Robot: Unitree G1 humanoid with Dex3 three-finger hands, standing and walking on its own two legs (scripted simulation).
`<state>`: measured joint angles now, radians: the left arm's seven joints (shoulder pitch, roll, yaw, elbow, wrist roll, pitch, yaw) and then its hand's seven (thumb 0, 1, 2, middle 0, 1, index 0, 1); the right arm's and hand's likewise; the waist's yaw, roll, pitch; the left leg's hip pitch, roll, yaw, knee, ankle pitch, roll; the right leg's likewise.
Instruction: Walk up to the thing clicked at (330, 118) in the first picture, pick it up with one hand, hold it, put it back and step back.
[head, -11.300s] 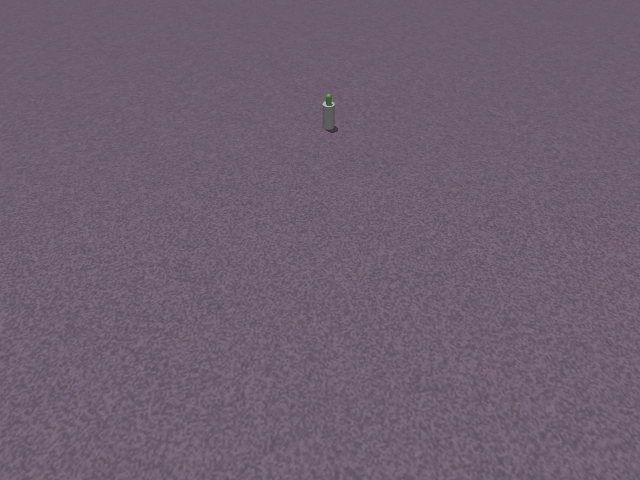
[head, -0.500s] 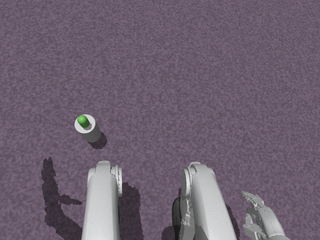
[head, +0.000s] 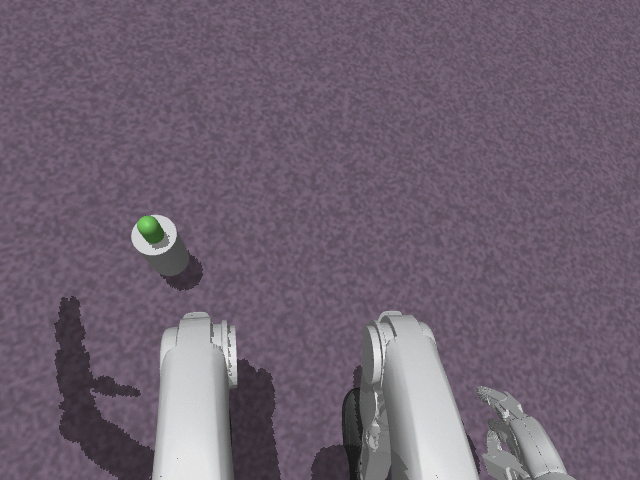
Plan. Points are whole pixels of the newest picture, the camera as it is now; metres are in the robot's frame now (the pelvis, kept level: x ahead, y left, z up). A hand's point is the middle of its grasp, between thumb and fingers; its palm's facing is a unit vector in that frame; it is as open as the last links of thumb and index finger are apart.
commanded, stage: go down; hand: left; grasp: from the side
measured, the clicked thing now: (159, 242) +0.47 +0.26 -0.30
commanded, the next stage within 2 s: none
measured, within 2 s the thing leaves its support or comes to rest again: neither
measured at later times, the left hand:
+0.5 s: hand out of the picture +0.37 +0.43 -0.01, palm faces +0.24 -0.97 -0.11, open 17.3 cm
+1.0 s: hand out of the picture +0.37 +0.44 -0.01, palm faces +0.23 -0.97 -0.09, open 17.2 cm
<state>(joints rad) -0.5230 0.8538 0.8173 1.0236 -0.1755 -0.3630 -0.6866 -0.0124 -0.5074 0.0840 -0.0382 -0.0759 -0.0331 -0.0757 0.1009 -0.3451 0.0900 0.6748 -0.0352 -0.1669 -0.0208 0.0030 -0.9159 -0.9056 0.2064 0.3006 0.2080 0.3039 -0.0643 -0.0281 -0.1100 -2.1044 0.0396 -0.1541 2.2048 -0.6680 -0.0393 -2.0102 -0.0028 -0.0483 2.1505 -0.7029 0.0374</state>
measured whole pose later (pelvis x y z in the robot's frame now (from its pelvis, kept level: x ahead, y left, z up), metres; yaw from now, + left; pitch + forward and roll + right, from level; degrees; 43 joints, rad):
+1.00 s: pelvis +0.00 +0.00 -0.03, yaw -1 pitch +30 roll -8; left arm -0.56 0.92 0.88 1.03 -0.22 -0.38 -0.75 -0.01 -0.46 0.08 -0.04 -0.05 -0.03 -0.06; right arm 0.08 -0.36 0.13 0.66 -0.04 -0.15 -0.01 0.00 -0.91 -0.91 0.21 0.30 0.21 0.30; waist -0.08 -0.05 -0.07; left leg -2.18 0.03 -0.18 2.31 -0.67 -0.03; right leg -2.07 0.01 -0.06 2.24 -0.70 0.05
